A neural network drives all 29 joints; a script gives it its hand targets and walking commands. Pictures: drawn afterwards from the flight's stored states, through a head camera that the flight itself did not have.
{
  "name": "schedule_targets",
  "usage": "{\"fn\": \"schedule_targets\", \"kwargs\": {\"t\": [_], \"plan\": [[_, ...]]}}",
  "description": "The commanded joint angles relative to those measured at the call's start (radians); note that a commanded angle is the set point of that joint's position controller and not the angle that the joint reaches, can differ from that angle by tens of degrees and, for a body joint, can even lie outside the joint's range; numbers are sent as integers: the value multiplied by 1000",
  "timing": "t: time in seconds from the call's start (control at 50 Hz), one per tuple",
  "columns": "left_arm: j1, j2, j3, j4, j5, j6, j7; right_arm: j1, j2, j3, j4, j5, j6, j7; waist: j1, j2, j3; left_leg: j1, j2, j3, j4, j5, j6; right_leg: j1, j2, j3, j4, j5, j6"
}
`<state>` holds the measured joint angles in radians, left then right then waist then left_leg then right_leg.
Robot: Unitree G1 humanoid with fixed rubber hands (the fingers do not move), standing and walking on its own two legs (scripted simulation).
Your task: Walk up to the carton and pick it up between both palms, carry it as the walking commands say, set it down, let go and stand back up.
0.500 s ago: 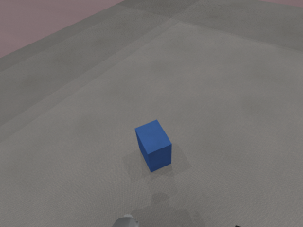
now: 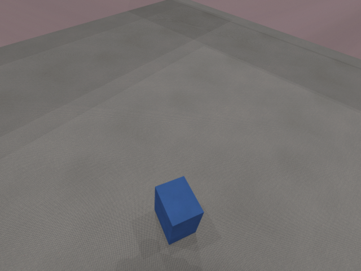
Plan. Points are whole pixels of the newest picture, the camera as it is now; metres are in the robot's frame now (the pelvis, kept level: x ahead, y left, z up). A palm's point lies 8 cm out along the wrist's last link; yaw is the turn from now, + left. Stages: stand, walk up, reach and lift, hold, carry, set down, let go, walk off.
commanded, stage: walk up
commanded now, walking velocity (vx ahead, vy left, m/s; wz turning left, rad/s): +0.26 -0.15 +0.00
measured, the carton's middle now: (176, 210) +0.55 -0.02 -0.65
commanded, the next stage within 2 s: none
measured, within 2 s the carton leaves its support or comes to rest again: neither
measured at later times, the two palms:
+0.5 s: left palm out of the picture +0.16 +0.17 -0.12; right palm out of the picture +0.13 -0.32 -0.16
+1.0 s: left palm out of the picture +0.15 +0.25 -0.15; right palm out of the picture +0.17 -0.23 -0.12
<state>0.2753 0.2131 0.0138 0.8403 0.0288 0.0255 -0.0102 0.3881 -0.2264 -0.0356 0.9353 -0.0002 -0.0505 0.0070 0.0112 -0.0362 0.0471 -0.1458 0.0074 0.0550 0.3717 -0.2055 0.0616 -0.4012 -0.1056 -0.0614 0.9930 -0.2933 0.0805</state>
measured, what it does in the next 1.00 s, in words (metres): walks ahead: right foot, then left foot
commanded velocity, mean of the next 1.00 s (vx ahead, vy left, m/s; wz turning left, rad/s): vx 0.16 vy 0.04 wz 0.00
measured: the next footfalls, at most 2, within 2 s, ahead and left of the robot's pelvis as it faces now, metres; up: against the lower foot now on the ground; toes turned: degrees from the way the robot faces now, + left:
right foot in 0.34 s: +0.17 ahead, -0.21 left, +0.00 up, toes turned -6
left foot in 0.76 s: +0.20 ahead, +0.09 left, +0.00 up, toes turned +4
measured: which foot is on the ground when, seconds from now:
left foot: down 0.00-0.34, up 0.36-0.74, down 0.76-1.00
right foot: up 0.00-0.32, down 0.34-0.76, up 0.78-1.00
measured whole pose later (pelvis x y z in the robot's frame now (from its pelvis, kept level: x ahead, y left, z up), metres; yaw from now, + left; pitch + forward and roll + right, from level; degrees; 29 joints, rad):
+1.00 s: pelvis +0.12 +0.02 -0.01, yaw +1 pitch +2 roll -3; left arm 0.31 0.20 0.02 0.84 0.01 0.06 0.03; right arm 0.24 -0.21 -0.03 0.94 0.00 0.01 -0.01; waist -0.01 -0.02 0.01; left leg -0.31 0.00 0.06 0.43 -0.15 0.07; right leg -0.33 -0.04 -0.05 0.79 -0.41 0.08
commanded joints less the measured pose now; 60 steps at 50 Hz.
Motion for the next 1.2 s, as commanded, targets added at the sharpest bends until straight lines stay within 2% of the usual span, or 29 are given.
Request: {"fn": "schedule_targets", "kwargs": {"t": [0.0, 0.04, 0.08, 0.1, 0.16, 0.22, 0.24, 0.26, 0.28, 0.3, 0.36, 0.44, 0.46, 0.56, 0.62, 0.64, 0.66, 0.68, 0.7, 0.72, 0.74, 0.76, 0.8, 0.82, 0.96, 1.0, 1.02, 1.08, 1.18], "plan": [[-102, 98, 47, -19, 6, 26, -11, 90, -171, -45, -40, -15, -15, -20, -79, 111, 69, 55, 325, -311, -223, 59, 36, -225, -19, 40, -8, 78, 0], [-118, 78, 40, -28, 0, 20, -19, 104, -163, -49, -37, -20, -11, -20, -87, 166, 87, 104, 350, -312, -243, 44, 74, -260, -30, 45, -64, 88, 0], [-136, 85, 35, -32, -4, 12, -14, 93, -183, -51, -45, -17, -6, -16, -92, 119, 96, 131, 342, -317, -243, -27, 84, -262, -26, 44, -141, 69, 10], [-149, 85, 36, -34, -7, 7, -12, 102, -177, -48, -44, -22, -5, -16, -96, 91, 103, 100, 355, -315, -242, 25, 94, -239, -28, 38, -177, 56, 9], [-154, 60, 22, -50, -16, -11, -11, 96, -178, -49, -29, -29, -3, -17, -101, 161, 97, 144, 340, -264, -193, 169, 95, -160, -15, 21, -333, 3, 9], [-43, 31, 13, -34, -14, -58, -3, 28, -150, -38, 8, -18, 15, -12, -21, 254, -51, 94, 192, -90, -49, 232, 51, 129, 34, -57, -590, 55, -15], [56, 80, 23, 10, -5, -76, 6, 36, -128, -28, 0, -7, 18, -8, 3, 146, -107, 37, 127, -34, 86, 230, 7, 283, 26, -58, -659, 163, -8], [148, 144, 47, 40, 13, -86, 12, 61, -74, -14, -16, -8, 9, -6, 31, 30, -196, -104, 74, 0, 230, 65, -31, 452, -80, 41, -630, 206, -39], [201, 248, 77, 41, 11, -89, 19, 59, -46, -7, -48, -4, 1, -8, 55, -294, -219, -310, -26, 44, 456, -322, -83, 540, -322, 378, -687, 392, -126], [227, 261, 72, 62, 6, -79, 23, -4, -75, -13, -56, -15, 14, -6, 74, -249, -214, -337, 6, -43, 546, -402, -69, 516, -348, 407, -688, 350, -183], [206, 231, 70, 56, 1, -67, 40, -10, -95, -32, -54, -27, 50, 16, 46, -60, -77, -382, 41, -103, 693, -257, -97, 369, -355, 409, -705, 412, -170], [188, 164, 68, 40, -7, -74, 48, -22, -72, -30, -23, -20, 68, 25, 21, -122, -130, -391, 41, -53, 666, -158, -115, 357, -251, 198, -654, 703, -142], [181, 173, 75, 41, -5, -67, 43, -23, -48, -19, -12, -19, 76, 31, 19, -200, -135, -361, 42, -42, 641, -163, -120, 331, -234, 173, -662, 610, -132], [121, 203, 91, 5, 1, -51, 47, -162, -43, -2, -43, -18, 86, 44, 35, -232, -71, -353, 53, -24, 441, -72, -131, 195, -220, 125, -758, 164, -164], [59, 206, 95, -18, 0, -38, 45, -147, -40, 8, -29, -16, 78, 32, 19, -224, -76, -212, 32, 25, 251, -80, -126, 146, -217, 102, -712, 186, -173], [15, 246, 102, -28, -13, -27, 51, -126, -63, 4, -37, -11, 78, 32, -18, -229, -82, -161, 24, 8, 157, -16, -115, 146, -229, 94, -651, 357, -164], [16, 250, 110, -31, -16, -21, 55, -75, -94, -11, -25, -9, 67, 22, -27, -193, -118, -105, 4, 30, 51, 8, -107, 193, -218, 93, -550, 517, -155], [33, 230, 108, -23, -18, -14, 53, -26, -116, -10, -10, -13, 58, 16, -45, -117, -197, -13, 36, -5, -41, 138, -88, 209, -191, 63, -475, 394, -105], [67, 159, 95, -22, -24, -9, 54, -18, -170, -30, -9, -22, 45, 13, -38, 39, -214, 62, 170, -127, -32, 368, -56, 128, -78, -16, -342, 200, -52], [48, 84, 82, -47, -23, -2, 53, 6, -227, -49, -16, -29, 45, 8, -45, 253, -217, 147, 318, -306, -10, 688, 20, -55, 32, -16, -201, -238, -22], [43, 72, 69, -54, -19, 16, 62, 19, -222, -45, 4, -21, 48, 1, -36, 272, -192, 114, 334, -281, 16, 729, 66, -82, 31, 28, -121, -337, -35], [31, 82, 73, -53, -25, 35, 67, -15, -204, -47, 2, -17, 56, 0, -37, 224, -155, 45, 291, -219, -5, 661, 99, -95, 34, 41, -37, -325, -31], [34, 69, 59, -20, -22, 38, 41, -112, -115, -22, -30, -11, 48, -13, -9, 151, -93, -42, 227, -195, -90, 295, 45, -66, 32, 70, -24, -164, -51], [49, 64, 51, 11, -21, 43, 32, -112, -99, -10, -30, -20, 32, -15, -1, 106, -81, -65, 242, -226, -107, 248, 20, -4, 39, 97, -81, -111, -58], [82, 82, 53, 29, -21, 39, 33, -49, -96, -12, -10, -8, 21, -34, -18, 150, -138, 67, 222, -238, -144, 232, -32, 67, 78, 93, -235, -78, -53], [84, 62, 43, 25, -20, 40, 34, -80, -89, -9, -26, -12, 23, -34, -18, 190, -111, 63, 211, -236, -161, 78, 1, 61, 87, 96, -287, -86, -56], [79, 61, 46, 27, -19, 41, 30, -61, -88, -13, -21, -13, 26, -34, -32, 170, -120, 52, 212, -272, -195, -19, -26, 70, 105, 87, -283, -86, -54], [77, 52, 37, 31, -19, 36, 37, -57, -92, -10, -19, -11, 31, -36, -30, 132, -110, 44, 219, -260, -194, -71, 33, 54, 104, 81, -330, -90, -61], [121, 45, 31, 45, -11, 25, 30, -112, -105, -15, -33, -21, 48, -30, -19, 227, -54, -120, 219, -250, -228, -236, 48, 116, 97, 46, -343, -56, -63]]}}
